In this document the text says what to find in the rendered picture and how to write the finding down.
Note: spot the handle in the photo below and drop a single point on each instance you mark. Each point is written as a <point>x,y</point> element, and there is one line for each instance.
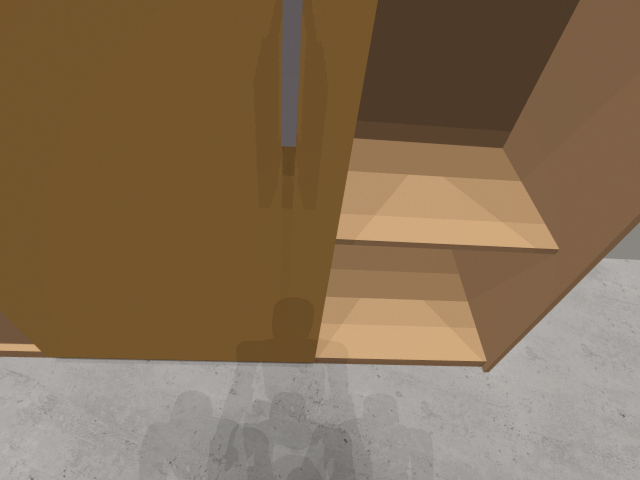
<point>291,44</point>

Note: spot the wardrobe door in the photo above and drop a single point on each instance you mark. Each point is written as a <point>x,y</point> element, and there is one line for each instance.
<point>9,333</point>
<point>147,207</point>

